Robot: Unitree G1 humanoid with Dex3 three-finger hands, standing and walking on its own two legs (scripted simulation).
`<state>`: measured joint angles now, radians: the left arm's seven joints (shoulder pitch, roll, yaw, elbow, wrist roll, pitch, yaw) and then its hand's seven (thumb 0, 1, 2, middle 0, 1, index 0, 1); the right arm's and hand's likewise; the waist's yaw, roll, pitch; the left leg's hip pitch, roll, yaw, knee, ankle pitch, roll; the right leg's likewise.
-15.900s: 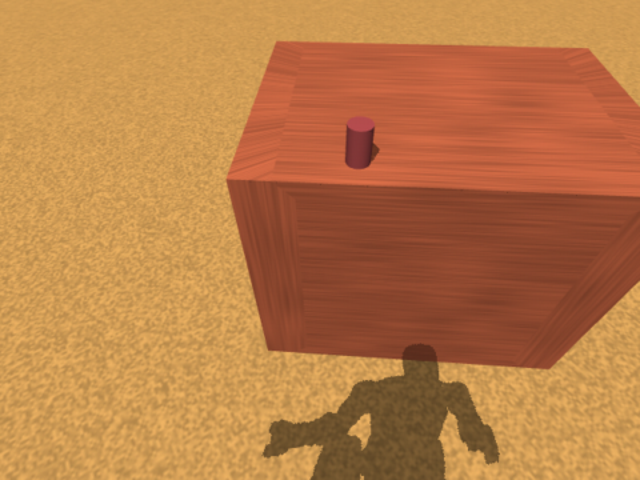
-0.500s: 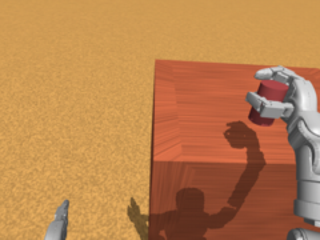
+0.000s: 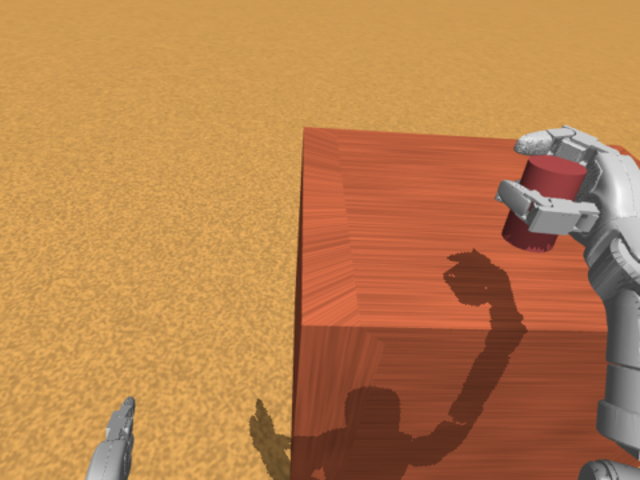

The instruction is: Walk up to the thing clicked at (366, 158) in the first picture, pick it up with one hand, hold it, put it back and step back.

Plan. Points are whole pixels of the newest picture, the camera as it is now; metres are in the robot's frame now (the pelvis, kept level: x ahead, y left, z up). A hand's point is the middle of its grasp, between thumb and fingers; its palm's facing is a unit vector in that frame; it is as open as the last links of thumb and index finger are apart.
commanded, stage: hold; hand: right
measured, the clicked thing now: (540, 204) +0.35 -0.19 +0.24
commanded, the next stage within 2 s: none
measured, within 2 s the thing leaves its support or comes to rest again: neither
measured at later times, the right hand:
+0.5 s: hand (542, 199) +0.33 -0.18 +0.26, palm faces +0.09 +1.00 -0.03, open 7.4 cm
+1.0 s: hand (537, 198) +0.33 -0.17 +0.26, palm faces +0.09 +1.00 -0.03, open 7.4 cm
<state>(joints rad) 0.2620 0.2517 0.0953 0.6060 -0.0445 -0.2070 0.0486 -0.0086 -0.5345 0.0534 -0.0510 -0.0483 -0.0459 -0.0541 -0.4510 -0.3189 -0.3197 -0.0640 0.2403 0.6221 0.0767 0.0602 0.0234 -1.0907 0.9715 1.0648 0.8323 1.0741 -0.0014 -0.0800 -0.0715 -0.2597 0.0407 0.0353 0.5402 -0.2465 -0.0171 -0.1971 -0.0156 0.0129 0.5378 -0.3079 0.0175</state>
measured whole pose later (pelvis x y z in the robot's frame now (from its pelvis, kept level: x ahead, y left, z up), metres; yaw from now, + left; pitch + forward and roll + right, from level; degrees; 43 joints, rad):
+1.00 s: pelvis +0.00 +0.00 +0.00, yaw +0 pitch -3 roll +0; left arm 0.25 0.25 0.09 0.65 -0.04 -0.23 0.04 -0.01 -0.54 0.05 -0.06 -0.05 -0.05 -0.06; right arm -0.41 -0.30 -0.31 -0.17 0.26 0.71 0.07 0.06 0.02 -1.09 0.97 1.07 0.83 1.07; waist -0.01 -0.09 -0.07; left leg -0.24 0.04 0.04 0.54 -0.25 -0.01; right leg -0.18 -0.02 0.02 0.54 -0.31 0.02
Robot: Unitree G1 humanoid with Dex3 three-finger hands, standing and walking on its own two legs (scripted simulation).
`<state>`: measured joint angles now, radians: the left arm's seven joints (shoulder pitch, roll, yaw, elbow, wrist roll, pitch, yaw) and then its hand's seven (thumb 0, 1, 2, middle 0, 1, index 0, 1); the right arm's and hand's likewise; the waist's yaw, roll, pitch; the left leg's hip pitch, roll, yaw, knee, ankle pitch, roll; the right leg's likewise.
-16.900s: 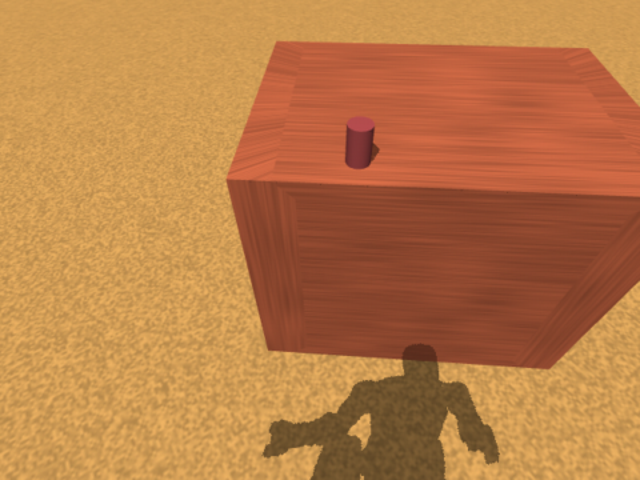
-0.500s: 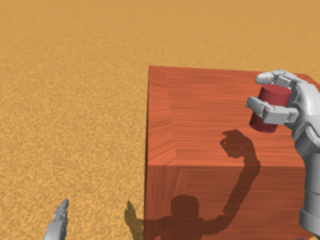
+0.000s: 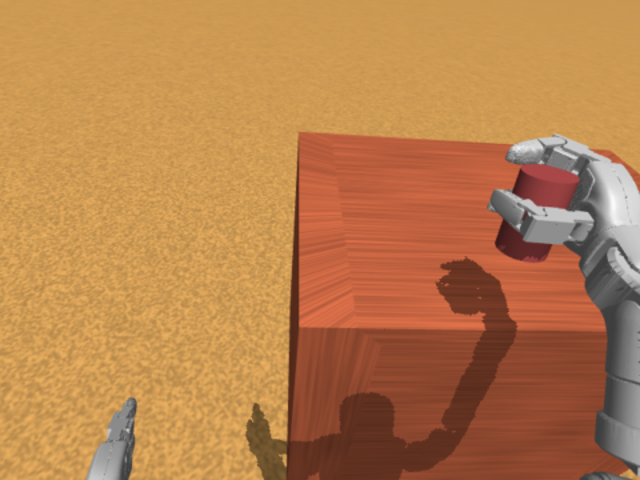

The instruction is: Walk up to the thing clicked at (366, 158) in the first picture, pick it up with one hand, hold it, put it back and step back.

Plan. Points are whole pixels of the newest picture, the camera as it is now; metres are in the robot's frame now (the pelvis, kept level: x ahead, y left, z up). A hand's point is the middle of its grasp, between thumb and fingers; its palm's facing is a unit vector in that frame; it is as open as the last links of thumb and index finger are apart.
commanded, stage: hold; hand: right
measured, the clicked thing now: (534, 213) +0.33 -0.18 +0.25
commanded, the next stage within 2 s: crouch in 1.44 s
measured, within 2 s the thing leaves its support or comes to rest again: neither
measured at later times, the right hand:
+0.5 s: hand (532, 206) +0.32 -0.17 +0.26, palm faces +0.09 +0.99 -0.04, open 7.4 cm
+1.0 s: hand (524, 204) +0.33 -0.17 +0.25, palm faces +0.09 +1.00 -0.03, open 7.4 cm
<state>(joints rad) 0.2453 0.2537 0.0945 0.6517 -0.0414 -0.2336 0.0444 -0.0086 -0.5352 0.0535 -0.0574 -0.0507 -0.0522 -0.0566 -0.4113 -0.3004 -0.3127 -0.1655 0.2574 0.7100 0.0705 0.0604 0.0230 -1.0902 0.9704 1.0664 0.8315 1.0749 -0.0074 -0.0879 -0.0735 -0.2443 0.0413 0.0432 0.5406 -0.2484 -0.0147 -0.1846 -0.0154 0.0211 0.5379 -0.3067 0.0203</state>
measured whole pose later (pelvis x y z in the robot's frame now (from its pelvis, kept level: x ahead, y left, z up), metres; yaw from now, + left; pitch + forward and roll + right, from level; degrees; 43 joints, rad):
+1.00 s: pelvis +0.00 +0.00 +0.00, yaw +0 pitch -3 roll +0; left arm 0.25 0.25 0.09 0.63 -0.04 -0.22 0.05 -0.01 -0.54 0.06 -0.06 -0.05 -0.05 -0.06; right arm -0.39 -0.28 -0.30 -0.17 0.25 0.69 0.05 0.06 0.02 -1.09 0.97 1.07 0.83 1.08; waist 0.00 -0.09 -0.07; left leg -0.24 0.04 0.04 0.54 -0.25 -0.02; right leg -0.18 -0.02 0.02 0.54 -0.31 0.02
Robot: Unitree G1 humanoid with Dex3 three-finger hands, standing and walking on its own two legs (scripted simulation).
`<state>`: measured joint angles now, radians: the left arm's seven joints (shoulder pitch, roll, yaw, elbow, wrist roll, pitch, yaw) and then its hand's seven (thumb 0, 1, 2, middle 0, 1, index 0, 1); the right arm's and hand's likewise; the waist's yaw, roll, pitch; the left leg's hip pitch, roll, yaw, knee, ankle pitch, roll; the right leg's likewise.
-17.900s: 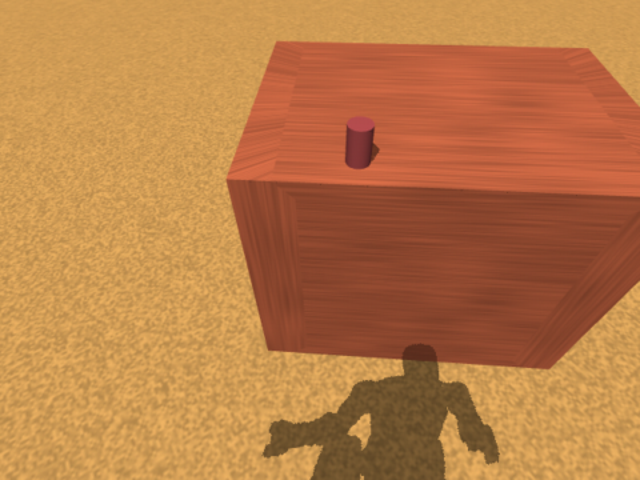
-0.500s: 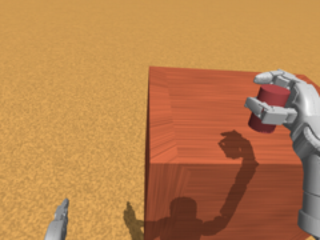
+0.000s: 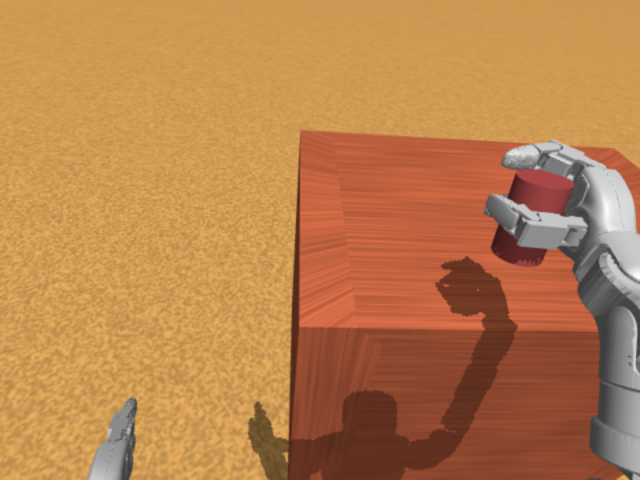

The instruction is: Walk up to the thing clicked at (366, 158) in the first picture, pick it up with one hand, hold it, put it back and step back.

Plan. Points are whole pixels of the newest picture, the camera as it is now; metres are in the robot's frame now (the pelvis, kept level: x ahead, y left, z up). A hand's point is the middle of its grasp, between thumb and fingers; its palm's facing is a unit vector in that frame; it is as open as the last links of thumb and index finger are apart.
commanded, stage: hold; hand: right
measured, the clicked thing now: (529, 218) +0.33 -0.18 +0.24
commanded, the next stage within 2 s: crouch in 0.44 s
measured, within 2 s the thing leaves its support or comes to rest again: neither
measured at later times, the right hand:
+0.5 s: hand (531, 198) +0.33 -0.17 +0.26, palm faces +0.10 +0.99 -0.03, open 7.4 cm
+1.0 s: hand (495, 224) +0.38 -0.17 +0.19, palm faces +0.13 +0.99 +0.00, open 7.4 cm
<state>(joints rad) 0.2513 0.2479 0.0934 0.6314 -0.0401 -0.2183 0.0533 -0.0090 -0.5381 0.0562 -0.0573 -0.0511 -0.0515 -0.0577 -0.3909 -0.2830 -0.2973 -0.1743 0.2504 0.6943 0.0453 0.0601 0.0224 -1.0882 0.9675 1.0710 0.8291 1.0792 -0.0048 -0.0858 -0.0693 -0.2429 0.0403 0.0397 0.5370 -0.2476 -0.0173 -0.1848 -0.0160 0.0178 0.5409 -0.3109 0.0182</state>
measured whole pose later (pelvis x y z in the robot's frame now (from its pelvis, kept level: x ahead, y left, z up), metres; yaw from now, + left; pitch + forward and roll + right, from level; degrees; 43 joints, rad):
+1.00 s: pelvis -0.01 +0.00 +0.00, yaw +1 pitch -1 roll +0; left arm 0.24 0.23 0.09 0.66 -0.03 -0.27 0.05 -0.01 -0.52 0.05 -0.06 -0.05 -0.06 -0.05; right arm -0.50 -0.29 -0.29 0.21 0.19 0.48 0.03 0.06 0.02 -1.08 0.96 1.08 0.83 1.08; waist 0.02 -0.05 -0.04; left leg -0.31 0.03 0.03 0.55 -0.23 -0.01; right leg -0.25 -0.02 0.01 0.56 -0.30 0.02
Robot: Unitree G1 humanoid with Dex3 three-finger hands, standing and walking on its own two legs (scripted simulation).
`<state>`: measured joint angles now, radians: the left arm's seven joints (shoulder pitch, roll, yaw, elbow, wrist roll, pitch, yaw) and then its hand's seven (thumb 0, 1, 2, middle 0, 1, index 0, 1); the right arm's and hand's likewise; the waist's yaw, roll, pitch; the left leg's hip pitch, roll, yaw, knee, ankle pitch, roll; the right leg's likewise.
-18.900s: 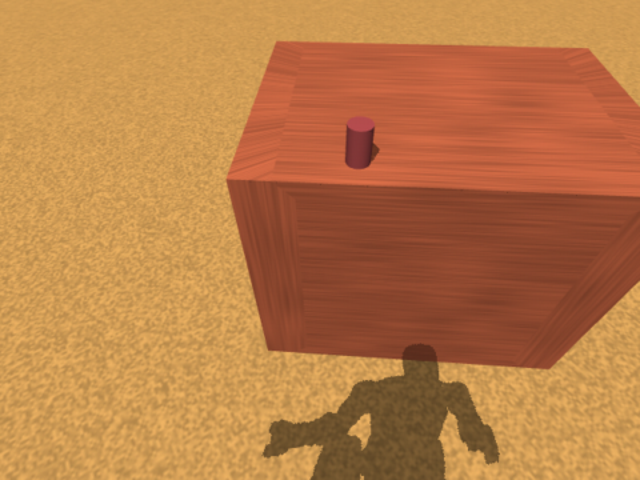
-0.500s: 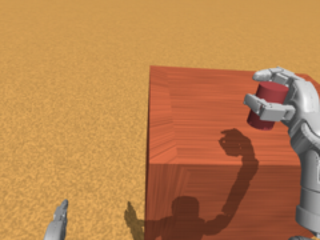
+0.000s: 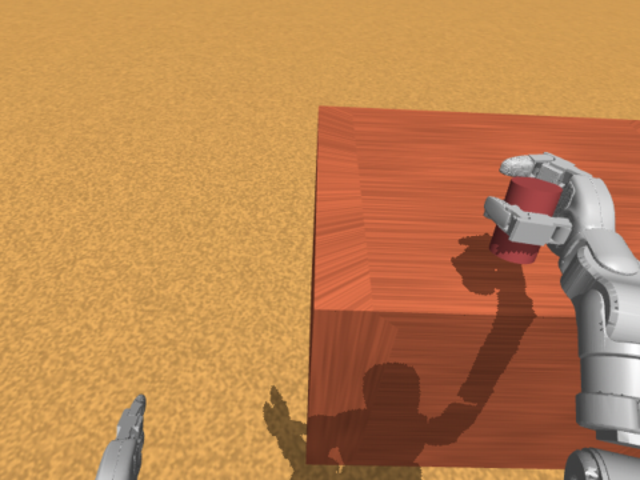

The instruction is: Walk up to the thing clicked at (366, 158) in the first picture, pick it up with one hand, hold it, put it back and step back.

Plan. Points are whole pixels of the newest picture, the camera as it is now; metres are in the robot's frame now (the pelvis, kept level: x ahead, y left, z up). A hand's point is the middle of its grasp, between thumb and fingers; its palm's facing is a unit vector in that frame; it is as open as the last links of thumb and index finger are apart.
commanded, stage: crouch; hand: right
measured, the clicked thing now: (523, 220) +0.38 -0.19 +0.18
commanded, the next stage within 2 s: lower in 0.70 s
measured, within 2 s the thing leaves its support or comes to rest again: neither
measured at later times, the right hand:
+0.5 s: hand (502, 205) +0.44 -0.19 +0.15, palm faces +0.14 +0.99 -0.01, open 7.4 cm
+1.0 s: hand (490, 214) +0.46 -0.20 +0.12, palm faces +0.12 +0.99 +0.01, open 7.4 cm
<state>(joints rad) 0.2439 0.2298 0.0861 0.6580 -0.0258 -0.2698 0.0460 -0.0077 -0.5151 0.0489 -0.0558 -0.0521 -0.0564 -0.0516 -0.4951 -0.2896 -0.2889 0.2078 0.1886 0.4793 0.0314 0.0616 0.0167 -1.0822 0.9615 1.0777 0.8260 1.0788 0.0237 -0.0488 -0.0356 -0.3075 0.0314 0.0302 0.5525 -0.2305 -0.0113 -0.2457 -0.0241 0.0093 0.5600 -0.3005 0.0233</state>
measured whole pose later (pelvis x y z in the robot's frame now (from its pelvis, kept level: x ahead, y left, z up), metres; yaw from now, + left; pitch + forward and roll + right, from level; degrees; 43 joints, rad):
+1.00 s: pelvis +0.02 -0.01 +0.00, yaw +2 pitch +7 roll +0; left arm 0.25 0.23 0.07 0.55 -0.02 -0.15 0.05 -0.01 -0.52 0.05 -0.06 -0.05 -0.06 -0.05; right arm -0.65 -0.35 -0.31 0.82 0.15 -0.09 0.08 0.06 0.02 -1.09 0.96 1.08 0.83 1.08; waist 0.07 -0.01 -0.06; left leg -0.46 0.02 0.00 0.58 -0.24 -0.02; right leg -0.39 -0.03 -0.02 0.62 -0.34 0.01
